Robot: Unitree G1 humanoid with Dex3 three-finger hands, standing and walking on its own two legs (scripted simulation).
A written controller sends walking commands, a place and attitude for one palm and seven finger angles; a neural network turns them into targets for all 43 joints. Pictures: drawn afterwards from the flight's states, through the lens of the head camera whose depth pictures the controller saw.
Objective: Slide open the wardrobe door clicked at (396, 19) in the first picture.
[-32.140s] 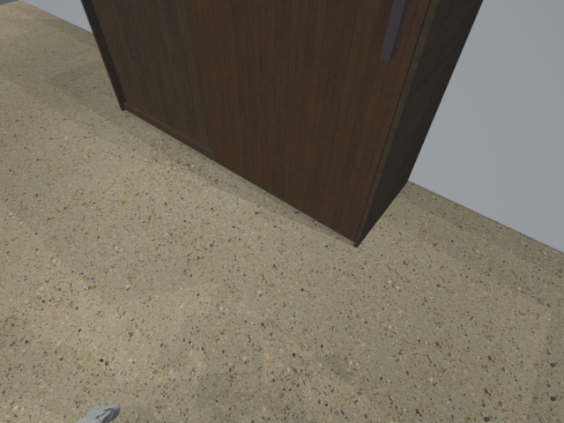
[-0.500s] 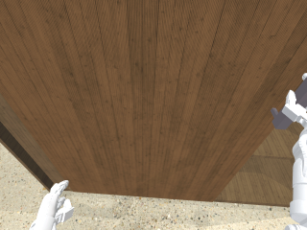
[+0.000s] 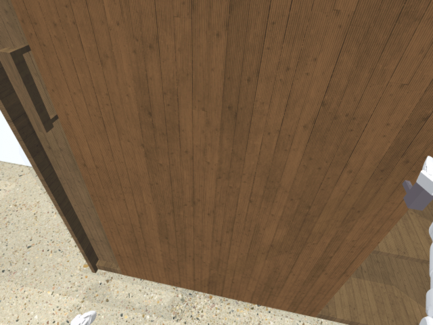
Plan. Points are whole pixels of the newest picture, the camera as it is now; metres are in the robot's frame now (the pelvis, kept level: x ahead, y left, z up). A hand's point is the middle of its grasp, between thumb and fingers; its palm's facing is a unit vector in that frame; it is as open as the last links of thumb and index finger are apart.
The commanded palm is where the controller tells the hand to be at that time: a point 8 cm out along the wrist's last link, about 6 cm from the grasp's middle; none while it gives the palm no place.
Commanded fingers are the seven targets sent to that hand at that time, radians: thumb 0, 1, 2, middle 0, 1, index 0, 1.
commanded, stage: stop walking and hold the door there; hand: right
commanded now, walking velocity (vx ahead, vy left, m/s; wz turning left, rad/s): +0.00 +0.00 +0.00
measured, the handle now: out of the picture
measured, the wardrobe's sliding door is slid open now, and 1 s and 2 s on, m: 0.69 0.69 0.69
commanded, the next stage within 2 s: loosen the grip on the handle in 1.66 s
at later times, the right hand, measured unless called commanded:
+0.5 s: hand out of the picture +0.36 -0.34 +0.18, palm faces +0.47 +0.86 -0.21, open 7.2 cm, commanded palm +0.31 -0.39 +0.15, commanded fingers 0.00 -0.90 -0.90 0.45 1.40 0.45 1.40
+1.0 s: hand out of the picture +0.36 -0.34 +0.18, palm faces +0.35 +0.92 -0.16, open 6.7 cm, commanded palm +0.33 -0.38 +0.15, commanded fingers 0.00 -0.90 -0.90 0.45 1.40 0.45 1.40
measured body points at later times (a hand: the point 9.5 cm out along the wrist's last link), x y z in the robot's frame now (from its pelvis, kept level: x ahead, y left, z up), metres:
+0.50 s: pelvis -0.02 -0.06 -0.01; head -0.03 -0.04 +0.44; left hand +0.15 +0.23 -0.11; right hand +0.33 -0.38 +0.19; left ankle +0.03 +0.12 -0.74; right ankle +0.02 -0.17 -0.74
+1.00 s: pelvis -0.06 -0.10 +0.00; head -0.07 -0.09 +0.45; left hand +0.04 +0.17 -0.12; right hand +0.33 -0.38 +0.19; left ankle -0.06 +0.00 -0.74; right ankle +0.01 -0.16 -0.74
